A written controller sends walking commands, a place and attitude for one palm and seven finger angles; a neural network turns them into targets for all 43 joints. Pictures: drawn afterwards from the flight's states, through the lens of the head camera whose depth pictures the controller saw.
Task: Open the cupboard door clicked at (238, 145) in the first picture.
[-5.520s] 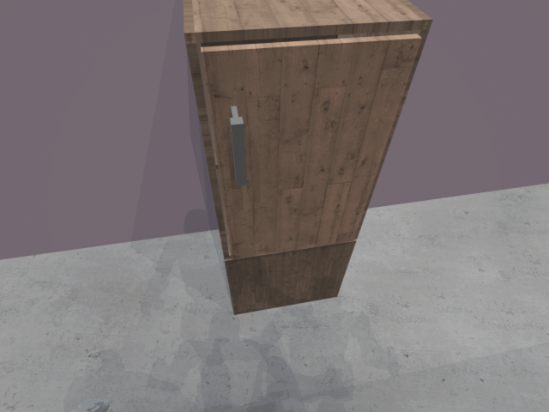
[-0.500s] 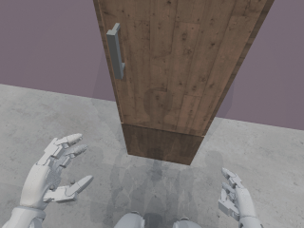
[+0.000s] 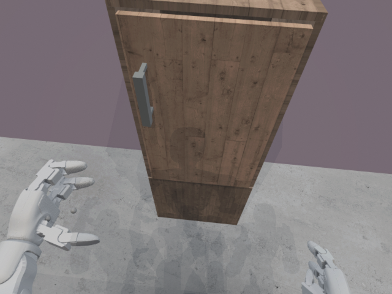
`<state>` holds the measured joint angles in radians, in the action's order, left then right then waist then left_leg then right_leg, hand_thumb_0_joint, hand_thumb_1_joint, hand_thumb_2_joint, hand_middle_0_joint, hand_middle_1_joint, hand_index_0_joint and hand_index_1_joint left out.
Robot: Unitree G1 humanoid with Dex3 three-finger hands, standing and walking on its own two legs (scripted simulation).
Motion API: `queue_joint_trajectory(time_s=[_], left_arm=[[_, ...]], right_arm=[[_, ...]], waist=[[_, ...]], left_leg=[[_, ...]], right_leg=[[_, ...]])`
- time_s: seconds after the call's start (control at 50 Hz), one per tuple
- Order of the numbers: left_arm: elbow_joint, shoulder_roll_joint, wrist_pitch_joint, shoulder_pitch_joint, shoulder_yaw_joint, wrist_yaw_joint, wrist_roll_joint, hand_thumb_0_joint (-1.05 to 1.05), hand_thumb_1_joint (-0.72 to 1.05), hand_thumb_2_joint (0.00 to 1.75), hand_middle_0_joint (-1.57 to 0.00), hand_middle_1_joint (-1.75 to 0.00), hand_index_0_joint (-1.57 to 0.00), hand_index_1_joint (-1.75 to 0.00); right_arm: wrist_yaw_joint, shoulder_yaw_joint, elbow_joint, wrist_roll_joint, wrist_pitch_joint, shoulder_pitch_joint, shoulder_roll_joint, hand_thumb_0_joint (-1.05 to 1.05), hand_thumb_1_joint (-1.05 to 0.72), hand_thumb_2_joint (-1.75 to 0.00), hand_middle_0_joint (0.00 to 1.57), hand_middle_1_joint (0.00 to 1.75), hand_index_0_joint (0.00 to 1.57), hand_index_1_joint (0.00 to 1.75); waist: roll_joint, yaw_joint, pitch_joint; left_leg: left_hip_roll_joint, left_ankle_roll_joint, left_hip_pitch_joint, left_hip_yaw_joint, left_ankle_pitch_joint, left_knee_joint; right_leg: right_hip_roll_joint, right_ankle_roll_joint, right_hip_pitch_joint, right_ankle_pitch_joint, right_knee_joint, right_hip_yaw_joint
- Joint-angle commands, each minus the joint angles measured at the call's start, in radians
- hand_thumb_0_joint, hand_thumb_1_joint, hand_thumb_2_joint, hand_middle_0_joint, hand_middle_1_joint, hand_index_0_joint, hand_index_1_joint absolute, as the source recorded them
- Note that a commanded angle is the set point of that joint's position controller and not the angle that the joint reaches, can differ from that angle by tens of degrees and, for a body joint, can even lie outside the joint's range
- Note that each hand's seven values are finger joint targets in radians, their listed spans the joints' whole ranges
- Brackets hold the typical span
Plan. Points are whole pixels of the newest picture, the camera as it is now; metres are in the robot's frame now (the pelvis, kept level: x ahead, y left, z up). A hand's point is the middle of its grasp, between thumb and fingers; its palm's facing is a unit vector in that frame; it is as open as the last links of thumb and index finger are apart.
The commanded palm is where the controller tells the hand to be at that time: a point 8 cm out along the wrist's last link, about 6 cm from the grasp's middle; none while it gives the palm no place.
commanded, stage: raise the hand with hooked fingers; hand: left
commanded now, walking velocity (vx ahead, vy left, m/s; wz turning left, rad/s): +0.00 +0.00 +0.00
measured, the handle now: (145, 96) +0.52 +0.16 +0.11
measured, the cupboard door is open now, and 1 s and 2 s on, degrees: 0 0 0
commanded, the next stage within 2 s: move the hooked fingers beside the handle in 0.92 s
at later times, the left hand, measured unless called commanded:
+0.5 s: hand (33, 167) +0.29 +0.30 +0.14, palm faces +0.01 -1.00 -0.05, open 14.0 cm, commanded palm +0.25 +0.34 +0.13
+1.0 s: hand (46, 168) +0.29 +0.28 +0.13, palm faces +0.01 -1.00 -0.04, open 14.0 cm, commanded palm +0.26 +0.33 +0.13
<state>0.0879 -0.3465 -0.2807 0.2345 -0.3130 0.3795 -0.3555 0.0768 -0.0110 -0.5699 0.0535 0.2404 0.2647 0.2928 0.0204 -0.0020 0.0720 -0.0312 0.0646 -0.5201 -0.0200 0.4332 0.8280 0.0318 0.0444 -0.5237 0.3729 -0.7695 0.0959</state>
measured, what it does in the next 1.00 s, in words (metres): stands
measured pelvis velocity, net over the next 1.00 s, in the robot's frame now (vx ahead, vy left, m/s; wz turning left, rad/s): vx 0.00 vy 0.01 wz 0.00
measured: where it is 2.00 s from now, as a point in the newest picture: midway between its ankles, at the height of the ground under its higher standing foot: outside the picture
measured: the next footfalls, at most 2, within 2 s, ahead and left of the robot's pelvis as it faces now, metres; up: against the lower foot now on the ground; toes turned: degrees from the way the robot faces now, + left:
none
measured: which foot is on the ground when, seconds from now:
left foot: down 0.00-1.00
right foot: down 0.00-1.00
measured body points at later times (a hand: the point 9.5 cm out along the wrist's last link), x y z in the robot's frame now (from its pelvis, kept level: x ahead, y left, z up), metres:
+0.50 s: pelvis -0.01 +0.02 +0.02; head +0.01 +0.02 +0.47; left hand +0.28 +0.35 +0.14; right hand +0.16 -0.22 -0.05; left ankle -0.01 +0.07 -0.70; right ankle +0.01 -0.09 -0.70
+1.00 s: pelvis +0.00 +0.01 +0.02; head +0.01 +0.01 +0.47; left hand +0.28 +0.33 +0.14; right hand +0.16 -0.24 -0.05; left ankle -0.01 +0.07 -0.70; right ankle +0.01 -0.09 -0.70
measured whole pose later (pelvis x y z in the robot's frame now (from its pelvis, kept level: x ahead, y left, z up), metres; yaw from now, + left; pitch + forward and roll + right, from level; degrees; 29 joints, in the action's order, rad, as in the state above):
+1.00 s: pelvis +0.00 +0.01 +0.02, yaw +0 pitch +3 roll -2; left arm 0.38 -0.45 -0.10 -0.11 -0.43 0.50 -0.33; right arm 0.10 -0.06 -0.59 0.06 0.22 0.27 0.28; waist 0.03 0.01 0.04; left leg -0.05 0.07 -0.36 -0.03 0.35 0.65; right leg 0.02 0.03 -0.37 0.29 -0.60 0.08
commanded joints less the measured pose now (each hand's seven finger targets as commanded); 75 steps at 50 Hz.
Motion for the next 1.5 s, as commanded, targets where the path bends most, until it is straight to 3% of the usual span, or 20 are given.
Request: queue_joint_trajectory(time_s=[0.0,0.04,0.14,0.38,0.44,0.52,0.66,0.74,0.76,0.8,0.88,1.0,1.04,1.06,1.12,1.16,1.2,1.26,1.36,1.48], left_arm=[[-0.169,-0.223,-0.021,-0.195,-0.117,0.022,-0.026,0.00,-0.50,0.30,-0.30,-1.20,-0.30,-1.20],[-0.127,-0.238,0.011,-0.244,-0.128,0.033,-0.026,0.00,-0.50,0.30,-0.30,-1.20,-0.30,-1.20],[-0.064,-0.277,0.066,-0.380,-0.150,0.069,-0.027,0.00,-0.50,0.30,-0.30,-1.20,-0.30,-1.20],[0.046,-0.396,0.116,-0.628,-0.203,0.123,-0.011,0.00,-0.50,0.30,-0.30,-1.20,-0.30,-1.20],[0.104,-0.360,0.131,-0.590,-0.183,0.137,-0.013,0.00,-0.50,0.30,-0.30,-1.20,-0.30,-1.20],[0.110,-0.364,0.139,-0.560,-0.188,0.146,-0.013,0.00,-0.50,0.30,-0.30,-1.20,-0.30,-1.20],[0.033,-0.412,0.104,-0.597,-0.232,0.115,-0.010,0.00,-0.50,0.30,-0.30,-1.20,-0.30,-1.20],[0.024,-0.386,0.090,-0.589,-0.222,0.108,-0.009,0.00,-0.50,0.30,-0.30,-1.20,-0.30,-1.20],[0.033,-0.396,0.092,-0.590,-0.220,0.110,-0.005,0.00,-0.50,0.30,-0.30,-1.20,-0.30,-1.20],[0.037,-0.377,0.096,-0.597,-0.206,0.116,-0.007,0.00,-0.50,0.30,-0.30,-1.20,-0.30,-1.20],[0.089,-0.367,0.114,-0.589,-0.200,0.126,-0.013,0.00,-0.50,0.30,-0.30,-1.20,-0.30,-1.20],[0.079,-0.380,0.107,-0.588,-0.211,0.126,-0.013,0.00,-0.50,0.30,-0.30,-1.20,-0.30,-1.20],[0.084,-0.347,0.103,-0.641,-0.174,0.125,-0.014,0.00,-0.50,0.30,-0.30,-1.20,-0.30,-1.20],[0.108,-0.378,0.103,-0.658,-0.195,0.121,-0.011,0.00,-0.50,0.30,-0.30,-1.20,-0.30,-1.20],[0.165,-0.361,0.100,-0.760,-0.155,0.118,0.004,0.00,-0.50,0.30,-0.30,-1.20,-0.30,-1.20],[0.197,-0.421,0.093,-0.797,-0.189,0.112,0.014,0.00,-0.50,0.30,-0.30,-1.20,-0.30,-1.20],[0.221,-0.407,0.083,-0.850,-0.168,0.115,0.022,0.00,-0.50,0.30,-0.30,-1.20,-0.30,-1.20],[0.257,-0.418,0.066,-0.877,-0.166,0.117,0.027,0.00,-0.50,0.30,-0.30,-1.20,-0.30,-1.20],[0.360,-0.439,0.071,-0.875,-0.185,0.121,0.027,0.00,-0.50,0.30,-0.30,-1.20,-0.30,-1.20],[0.404,-0.499,0.051,-0.935,-0.224,0.115,0.043,0.00,-0.50,0.30,-0.30,-1.20,-0.30,-1.20]], right_arm=[[0.008,0.031,0.149,0.009,0.053,-0.057,0.117,0.00,-0.90,-0.90,0.20,0.30,0.20,0.30],[0.013,0.025,0.148,0.009,0.051,-0.064,0.118,0.00,-0.90,-0.90,0.20,0.30,0.20,0.30],[0.023,0.012,0.149,0.011,0.043,-0.073,0.119,0.00,-0.90,-0.90,0.20,0.30,0.20,0.30],[0.036,0.000,0.133,0.012,0.035,-0.074,0.128,0.00,-0.90,-0.90,0.20,0.30,0.20,0.30],[0.036,0.002,0.136,0.013,0.038,-0.065,0.129,0.00,-0.90,-0.90,0.20,0.30,0.20,0.30],[0.020,0.010,0.143,0.011,0.037,-0.057,0.138,0.00,-0.90,-0.90,0.20,0.30,0.20,0.30],[0.017,0.014,0.142,0.003,0.033,-0.052,0.135,0.00,-0.90,-0.90,0.20,0.30,0.20,0.30],[0.024,0.015,0.132,0.006,0.038,-0.049,0.127,0.00,-0.90,-0.90,0.20,0.30,0.20,0.30],[0.025,0.014,0.128,0.003,0.036,-0.043,0.132,0.00,-0.90,-0.90,0.20,0.30,0.20,0.30],[0.028,0.014,0.126,0.006,0.037,-0.050,0.129,0.00,-0.90,-0.90,0.20,0.30,0.20,0.30],[0.031,0.010,0.123,0.009,0.033,-0.054,0.129,0.00,-0.90,-0.90,0.20,0.30,0.20,0.30],[0.030,0.012,0.129,0.009,0.031,-0.058,0.129,0.00,-0.90,-0.90,0.20,0.30,0.20,0.30],[0.035,0.011,0.123,0.011,0.031,-0.062,0.126,0.00,-0.90,-0.90,0.20,0.30,0.20,0.30],[0.037,0.011,0.114,0.010,0.026,-0.054,0.130,0.00,-0.90,-0.90,0.20,0.30,0.20,0.30],[0.046,0.008,0.103,0.014,0.019,-0.052,0.131,0.00,-0.90,-0.90,0.20,0.30,0.20,0.30],[0.048,0.007,0.096,0.011,0.011,-0.045,0.136,0.00,-0.90,-0.90,0.20,0.30,0.20,0.30],[0.048,0.004,0.097,0.013,0.008,-0.044,0.133,0.00,-0.90,-0.90,0.20,0.30,0.20,0.30],[0.044,0.005,0.094,0.012,0.002,-0.033,0.132,0.00,-0.90,-0.90,0.20,0.30,0.20,0.30],[0.033,0.009,0.094,0.011,-0.015,-0.004,0.142,0.00,-0.90,-0.90,0.20,0.30,0.20,0.30],[0.024,0.018,0.093,0.011,-0.041,0.032,0.149,0.00,-0.90,-0.90,0.20,0.30,0.20,0.30]], waist=[[0.079,0.013,0.176],[0.053,0.011,0.148],[0.069,0.013,0.143],[0.093,0.014,0.163],[0.081,0.015,0.152],[0.060,0.025,0.158],[0.078,0.029,0.191],[0.113,0.018,0.204],[0.083,0.018,0.192],[0.107,0.014,0.181],[0.070,0.011,0.157],[0.042,0.015,0.190],[0.061,0.001,0.174],[0.041,0.001,0.162],[0.046,-0.022,0.145],[0.040,-0.014,0.158],[0.046,-0.023,0.184],[0.087,-0.015,0.213],[0.021,-0.009,0.221],[0.035,-0.017,0.256]], left_leg=[[0.042,-0.052,0.138,0.087,-0.347,-0.178],[0.042,-0.051,0.134,0.094,-0.308,-0.198],[0.042,-0.053,0.174,0.102,-0.299,-0.229],[0.051,-0.068,0.273,0.134,-0.326,-0.296],[0.053,-0.070,0.281,0.140,-0.347,-0.300],[0.052,-0.072,0.276,0.135,-0.386,-0.295],[0.046,-0.068,0.281,0.115,-0.381,-0.292],[0.047,-0.065,0.306,0.110,-0.404,-0.289],[0.048,-0.063,0.299,0.109,-0.409,-0.287],[0.046,-0.064,0.297,0.107,-0.403,-0.292],[0.040,-0.054,0.268,0.098,-0.374,-0.288],[0.036,-0.047,0.264,0.092,-0.376,-0.281],[0.034,-0.044,0.265,0.087,-0.357,-0.277],[0.035,-0.045,0.255,0.087,-0.343,-0.276],[0.032,-0.038,0.236,0.087,-0.274,-0.280],[0.029,-0.034,0.214,0.078,-0.256,-0.272],[0.026,-0.031,0.213,0.077,-0.262,-0.269],[0.025,-0.034,0.220,0.072,-0.301,-0.256],[0.024,-0.030,0.167,0.061,-0.334,-0.242],[0.025,-0.026,0.142,0.047,-0.357,-0.230]], right_leg=[[-0.017,-0.010,0.137,-0.234,0.111,-0.040],[-0.017,-0.011,0.134,-0.208,0.129,-0.036],[-0.015,-0.007,0.148,-0.197,0.159,-0.040],[-0.015,0.004,0.178,-0.192,0.210,-0.039],[-0.017,0.001,0.165,-0.200,0.212,-0.034],[-0.015,0.000,0.169,-0.224,0.209,-0.035],[-0.013,0.004,0.201,-0.236,0.215,-0.047],[-0.015,0.000,0.196,-0.256,0.218,-0.047],[-0.013,0.002,0.204,-0.266,0.222,-0.049],[-0.013,-0.001,0.195,-0.264,0.222,-0.047],[-0.014,-0.001,0.199,-0.267,0.228,-0.051],[-0.016,-0.004,0.219,-0.281,0.226,-0.056],[-0.018,-0.007,0.195,-0.272,0.226,-0.056],[-0.017,-0.004,0.199,-0.262,0.230,-0.060],[-0.020,-0.008,0.165,-0.207,0.235,-0.064],[-0.026,-0.006,0.192,-0.192,0.239,-0.080],[-0.028,-0.009,0.200,-0.205,0.234,-0.084],[-0.028,-0.003,0.214,-0.243,0.222,-0.088],[-0.028,-0.007,0.238,-0.303,0.208,-0.094],[-0.026,-0.013,0.247,-0.349,0.194,-0.105]])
